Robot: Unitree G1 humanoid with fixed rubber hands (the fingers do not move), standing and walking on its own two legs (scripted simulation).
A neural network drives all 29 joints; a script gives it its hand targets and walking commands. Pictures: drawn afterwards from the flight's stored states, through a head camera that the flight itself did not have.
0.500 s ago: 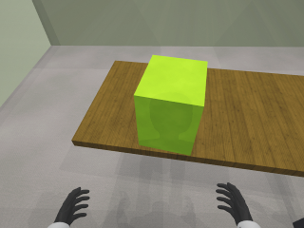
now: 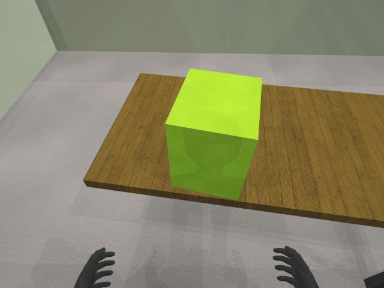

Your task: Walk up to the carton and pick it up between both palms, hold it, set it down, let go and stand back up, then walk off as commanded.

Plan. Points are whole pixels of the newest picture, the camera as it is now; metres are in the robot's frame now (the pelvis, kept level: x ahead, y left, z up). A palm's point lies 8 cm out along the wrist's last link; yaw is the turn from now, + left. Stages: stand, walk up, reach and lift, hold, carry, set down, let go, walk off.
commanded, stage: set down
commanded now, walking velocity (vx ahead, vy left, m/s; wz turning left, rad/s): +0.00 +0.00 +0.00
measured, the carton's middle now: (214, 135) +0.47 -0.03 +0.04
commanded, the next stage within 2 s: let go in 0.34 s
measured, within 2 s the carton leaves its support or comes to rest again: neither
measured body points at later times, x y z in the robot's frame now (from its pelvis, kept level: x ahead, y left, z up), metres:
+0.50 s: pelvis -0.01 -0.01 +0.00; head -0.01 +0.00 +0.45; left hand +0.16 +0.23 -0.10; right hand +0.16 -0.23 -0.09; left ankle +0.00 +0.11 -0.75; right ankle -0.01 -0.07 -0.75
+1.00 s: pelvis -0.01 +0.00 +0.00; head -0.01 +0.00 +0.45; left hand +0.14 +0.27 -0.09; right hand +0.16 -0.25 -0.10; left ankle +0.00 +0.11 -0.75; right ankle -0.01 -0.07 -0.75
